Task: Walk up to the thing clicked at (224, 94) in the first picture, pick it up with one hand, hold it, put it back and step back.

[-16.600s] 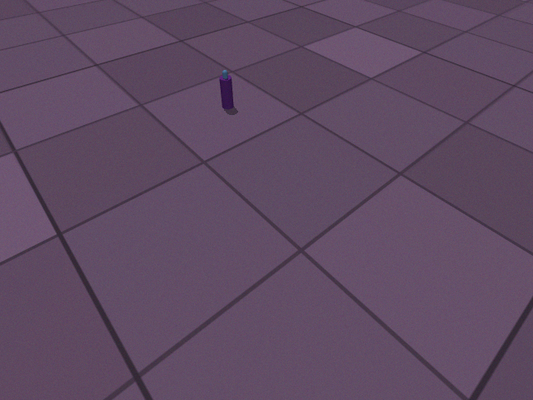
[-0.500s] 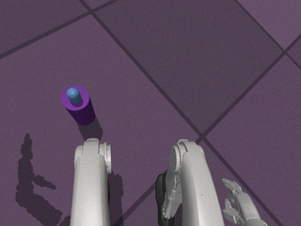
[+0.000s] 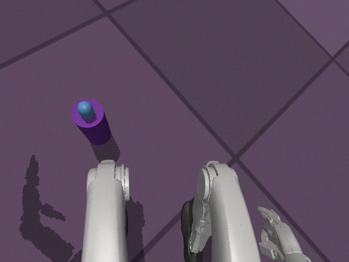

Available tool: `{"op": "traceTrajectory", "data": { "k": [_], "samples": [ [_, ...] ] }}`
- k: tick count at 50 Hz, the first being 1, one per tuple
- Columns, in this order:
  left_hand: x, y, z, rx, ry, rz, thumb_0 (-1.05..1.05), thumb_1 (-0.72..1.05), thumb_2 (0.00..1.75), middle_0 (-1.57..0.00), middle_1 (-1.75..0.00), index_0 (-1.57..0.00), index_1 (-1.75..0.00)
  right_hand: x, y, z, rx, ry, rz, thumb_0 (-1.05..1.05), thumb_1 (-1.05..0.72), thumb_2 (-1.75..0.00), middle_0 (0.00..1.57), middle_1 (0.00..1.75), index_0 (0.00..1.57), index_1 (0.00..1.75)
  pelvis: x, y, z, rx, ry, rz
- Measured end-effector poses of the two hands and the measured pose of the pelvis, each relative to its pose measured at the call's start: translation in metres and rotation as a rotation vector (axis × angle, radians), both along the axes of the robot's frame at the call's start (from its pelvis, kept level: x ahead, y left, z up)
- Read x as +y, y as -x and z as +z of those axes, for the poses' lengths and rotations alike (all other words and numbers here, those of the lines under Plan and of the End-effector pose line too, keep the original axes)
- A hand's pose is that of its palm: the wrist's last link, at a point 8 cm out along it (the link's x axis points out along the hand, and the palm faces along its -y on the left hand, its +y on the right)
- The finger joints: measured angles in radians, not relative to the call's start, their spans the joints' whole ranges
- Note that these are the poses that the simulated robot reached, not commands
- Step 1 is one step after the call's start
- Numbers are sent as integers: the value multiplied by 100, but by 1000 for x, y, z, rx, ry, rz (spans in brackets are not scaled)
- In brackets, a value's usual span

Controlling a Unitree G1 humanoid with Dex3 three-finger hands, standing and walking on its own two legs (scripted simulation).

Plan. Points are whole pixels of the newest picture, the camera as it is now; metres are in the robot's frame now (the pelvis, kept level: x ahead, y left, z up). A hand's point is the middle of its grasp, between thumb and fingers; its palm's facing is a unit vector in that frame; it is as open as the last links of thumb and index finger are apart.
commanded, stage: go down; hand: left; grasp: from the side
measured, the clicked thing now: (92, 122) +0.45 +0.23 -0.25
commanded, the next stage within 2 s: none
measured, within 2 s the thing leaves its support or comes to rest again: neither
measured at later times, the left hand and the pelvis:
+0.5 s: hand out of the picture +0.38 +0.43 +0.03, palm faces +0.17 -0.99 -0.04, open 17.7 cm; pelvis +0.00 +0.00 +0.00, yaw +0 degrees
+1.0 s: hand out of the picture +0.38 +0.43 +0.03, palm faces +0.18 -0.98 -0.03, open 17.7 cm; pelvis +0.00 +0.00 +0.00, yaw +0 degrees
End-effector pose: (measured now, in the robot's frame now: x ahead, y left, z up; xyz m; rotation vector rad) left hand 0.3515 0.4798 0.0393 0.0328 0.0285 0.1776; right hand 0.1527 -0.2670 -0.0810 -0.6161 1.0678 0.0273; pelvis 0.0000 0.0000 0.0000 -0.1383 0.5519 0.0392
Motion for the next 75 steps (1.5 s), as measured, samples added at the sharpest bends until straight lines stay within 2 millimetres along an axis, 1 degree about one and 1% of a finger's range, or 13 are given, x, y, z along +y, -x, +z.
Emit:
{"op": "traceTrajectory", "data": {
  "k": [5,10,16,26,32,37,46,52,61,75],
  "samples": [
    [-3,-3,-2,-3,0,-10,-2,-60,4,-7,-5,-6,-7,-1,-1,0,1,4,-1,1,-91,-90,21,30,21,30,0,-1,-1,1,0,1],
    [-3,-5,1,-5,-2,-7,-2,-60,5,-7,-6,-6,-7,-1,-2,1,-8,4,-8,1,-91,-90,21,30,21,30,0,-1,0,2,0,1],
    [-2,-3,3,4,-2,-3,-2,-60,5,-7,-6,-6,-7,0,-3,3,-14,-1,-13,1,-91,-90,21,30,21,30,0,-2,2,6,1,0],
    [-4,0,-2,3,-2,-9,-2,-61,4,-7,-6,-6,-7,2,-6,3,-7,4,-4,1,-91,-90,21,30,21,30,2,-2,3,7,1,3],
    [-7,-3,2,-1,-4,-11,-2,-60,5,-7,-7,-6,-7,1,-8,3,-21,0,-9,1,-91,-90,21,30,21,30,1,-2,4,5,-2,5],
    [-4,-2,6,-7,-1,2,-2,-60,4,-7,-7,-6,-7,0,-7,2,-24,-7,-8,1,-91,-90,21,30,21,30,0,-2,4,5,-4,3],
    [-2,4,-1,2,-3,6,-2,-61,4,-7,-7,-6,-8,0,-3,-1,-3,-3,-4,1,-91,-90,21,30,21,30,0,-1,1,2,-2,1],
    [-2,5,-4,0,0,-5,-2,-61,4,-7,-7,-6,-8,0,-4,0,-8,4,-4,1,-91,-90,21,30,21,30,1,-1,0,1,-1,2],
    [-4,3,-1,-2,3,-6,-2,-61,4,-7,-7,-6,-7,1,-7,2,-30,0,-4,1,-91,-90,21,30,21,30,1,-1,0,-1,-1,2],
    [-5,7,-2,-3,-3,-1,-2,-61,4,-7,-8,-7,-8,0,-4,-2,-17,-3,-3,1,-91,-90,21,30,21,30,-1,1,-1,-7,-4,1]
  ]
}}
